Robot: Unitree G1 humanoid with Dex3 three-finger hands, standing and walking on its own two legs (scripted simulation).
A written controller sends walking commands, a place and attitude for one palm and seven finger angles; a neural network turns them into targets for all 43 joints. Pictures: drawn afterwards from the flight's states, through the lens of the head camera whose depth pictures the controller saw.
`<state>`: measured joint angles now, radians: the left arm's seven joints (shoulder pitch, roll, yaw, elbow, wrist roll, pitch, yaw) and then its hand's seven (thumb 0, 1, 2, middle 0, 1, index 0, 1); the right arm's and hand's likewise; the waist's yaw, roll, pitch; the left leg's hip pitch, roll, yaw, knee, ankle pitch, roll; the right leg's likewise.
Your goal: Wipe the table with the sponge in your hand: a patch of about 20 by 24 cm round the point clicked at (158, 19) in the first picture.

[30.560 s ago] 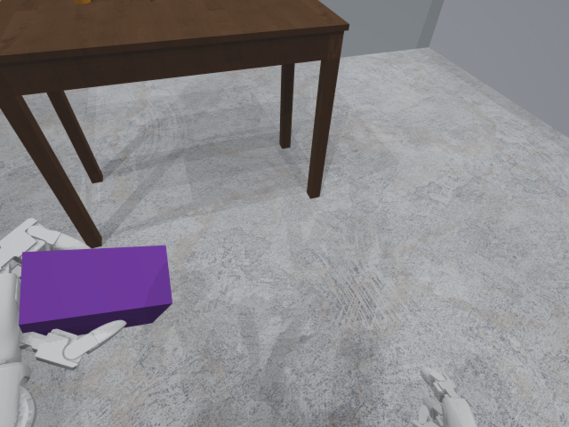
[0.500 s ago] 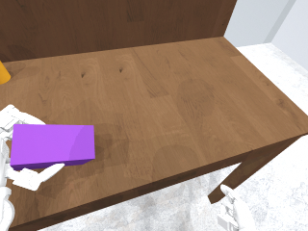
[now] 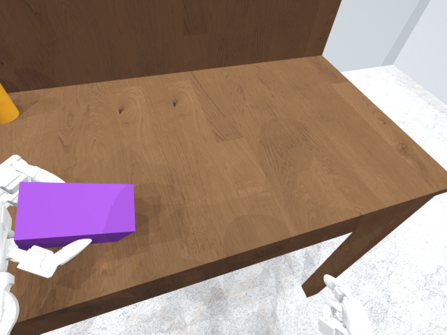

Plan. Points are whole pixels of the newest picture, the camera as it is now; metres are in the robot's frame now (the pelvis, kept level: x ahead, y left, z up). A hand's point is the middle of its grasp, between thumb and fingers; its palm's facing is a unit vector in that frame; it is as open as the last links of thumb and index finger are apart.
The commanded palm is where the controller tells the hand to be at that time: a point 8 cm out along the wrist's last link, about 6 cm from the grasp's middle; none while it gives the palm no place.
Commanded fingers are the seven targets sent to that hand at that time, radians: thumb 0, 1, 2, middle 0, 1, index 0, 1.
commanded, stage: shuffle to correct the standing spot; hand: left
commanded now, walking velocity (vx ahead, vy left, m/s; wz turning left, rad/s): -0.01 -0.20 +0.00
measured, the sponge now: (94, 216) +0.24 +0.21 +0.13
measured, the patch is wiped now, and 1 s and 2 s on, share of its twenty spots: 0.00 0.00 0.00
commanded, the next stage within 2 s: come to a stop and stand still in 0.52 s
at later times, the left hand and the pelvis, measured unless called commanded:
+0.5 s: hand (110, 217) +0.23 +0.18 +0.16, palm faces +0.37 -0.84 -0.39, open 10.3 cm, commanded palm +0.16 +0.21 +0.17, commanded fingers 0.00 0.10 1.30 -1.20 -1.60 -1.20 -1.60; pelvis +0.00 -0.07 +0.00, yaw +0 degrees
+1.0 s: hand (79, 191) +0.24 +0.21 +0.19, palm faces +0.46 -0.77 -0.45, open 10.3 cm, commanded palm +0.16 +0.21 +0.17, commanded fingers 0.00 0.10 1.30 -1.20 -1.60 -1.20 -1.60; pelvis +0.00 -0.07 +0.00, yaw +0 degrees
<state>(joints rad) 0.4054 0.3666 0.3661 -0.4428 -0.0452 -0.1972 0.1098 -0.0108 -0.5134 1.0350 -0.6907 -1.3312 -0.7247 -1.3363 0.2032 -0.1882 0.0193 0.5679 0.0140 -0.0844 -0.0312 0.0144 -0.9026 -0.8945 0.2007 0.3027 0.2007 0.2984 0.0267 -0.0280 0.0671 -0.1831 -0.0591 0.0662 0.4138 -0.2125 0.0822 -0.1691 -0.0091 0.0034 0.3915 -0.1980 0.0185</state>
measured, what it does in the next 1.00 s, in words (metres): shifts its weight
